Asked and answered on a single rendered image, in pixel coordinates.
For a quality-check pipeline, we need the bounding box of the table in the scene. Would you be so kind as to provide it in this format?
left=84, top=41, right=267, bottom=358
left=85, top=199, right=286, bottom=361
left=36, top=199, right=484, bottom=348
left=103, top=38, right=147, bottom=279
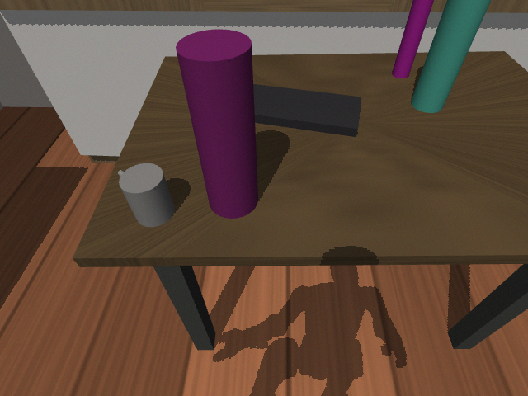
left=73, top=51, right=528, bottom=350

